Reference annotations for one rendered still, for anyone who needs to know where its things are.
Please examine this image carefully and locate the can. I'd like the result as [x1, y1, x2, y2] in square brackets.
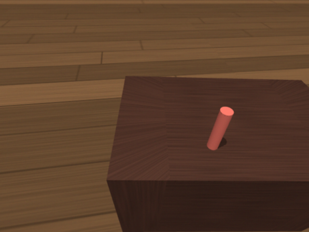
[207, 107, 234, 150]

